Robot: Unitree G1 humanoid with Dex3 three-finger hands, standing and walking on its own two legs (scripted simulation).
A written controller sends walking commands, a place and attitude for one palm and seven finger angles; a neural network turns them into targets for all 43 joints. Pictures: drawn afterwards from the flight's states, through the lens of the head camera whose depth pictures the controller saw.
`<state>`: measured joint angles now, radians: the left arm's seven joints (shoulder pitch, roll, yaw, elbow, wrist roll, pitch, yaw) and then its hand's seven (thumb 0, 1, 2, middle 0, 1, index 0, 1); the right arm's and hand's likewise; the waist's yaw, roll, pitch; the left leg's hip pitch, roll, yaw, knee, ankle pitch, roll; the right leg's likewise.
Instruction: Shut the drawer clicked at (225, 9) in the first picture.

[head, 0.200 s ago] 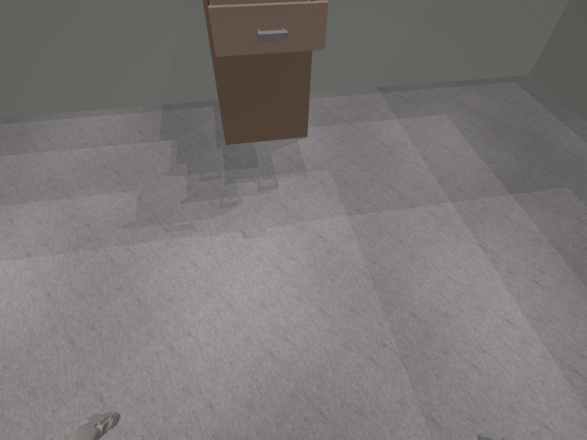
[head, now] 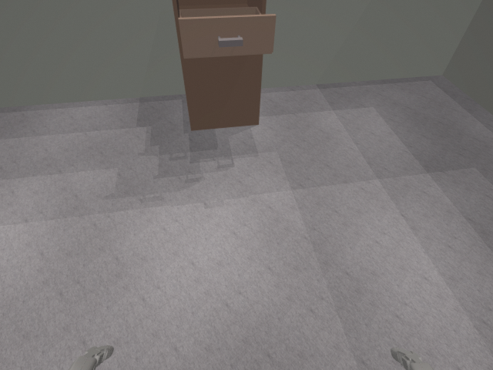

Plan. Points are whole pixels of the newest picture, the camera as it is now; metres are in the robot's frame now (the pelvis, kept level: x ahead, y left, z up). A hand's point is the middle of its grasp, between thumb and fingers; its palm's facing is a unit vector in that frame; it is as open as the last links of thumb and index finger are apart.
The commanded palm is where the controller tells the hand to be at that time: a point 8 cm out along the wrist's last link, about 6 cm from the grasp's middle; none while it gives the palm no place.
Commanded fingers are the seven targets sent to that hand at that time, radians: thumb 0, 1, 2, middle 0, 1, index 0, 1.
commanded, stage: stand and wait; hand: left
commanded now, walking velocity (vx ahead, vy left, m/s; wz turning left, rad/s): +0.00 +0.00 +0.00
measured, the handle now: (229, 40) +1.38 +0.16 -0.06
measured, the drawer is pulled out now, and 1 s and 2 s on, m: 0.30 0.30 0.30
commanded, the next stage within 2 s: look at it before walking up in 0.74 s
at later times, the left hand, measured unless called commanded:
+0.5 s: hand out of the picture +0.05 +0.23 -0.15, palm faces -0.03 -0.94 -0.34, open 7.4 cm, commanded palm none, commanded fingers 0.00 0.90 0.90 -0.20 -0.30 -0.20 -0.30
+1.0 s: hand out of the picture +0.04 +0.22 -0.15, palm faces -0.04 -0.95 -0.32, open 7.4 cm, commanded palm none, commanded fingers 0.00 0.90 0.90 -0.20 -0.30 -0.20 -0.30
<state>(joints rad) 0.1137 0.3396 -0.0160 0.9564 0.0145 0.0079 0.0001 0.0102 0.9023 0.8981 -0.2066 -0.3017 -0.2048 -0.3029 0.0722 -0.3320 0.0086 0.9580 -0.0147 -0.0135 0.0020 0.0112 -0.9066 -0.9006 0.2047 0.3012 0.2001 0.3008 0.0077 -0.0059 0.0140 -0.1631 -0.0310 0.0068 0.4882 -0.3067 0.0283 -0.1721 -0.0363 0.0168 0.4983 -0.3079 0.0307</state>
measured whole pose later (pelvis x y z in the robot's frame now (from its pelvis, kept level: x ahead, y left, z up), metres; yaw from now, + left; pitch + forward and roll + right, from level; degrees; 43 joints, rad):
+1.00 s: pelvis -0.03 -0.02 +0.01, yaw -1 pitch -2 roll +0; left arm 0.14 0.34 -0.01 1.08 0.02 0.00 -0.01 0.01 0.90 0.90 -0.21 -0.30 -0.21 -0.30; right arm 0.14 -0.33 0.01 1.11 -0.01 -0.01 0.01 0.01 -0.91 -0.90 0.20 0.30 0.20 0.30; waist 0.00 -0.01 0.03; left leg -0.15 0.00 0.00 0.38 -0.20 0.00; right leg -0.16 0.00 0.01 0.39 -0.20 0.00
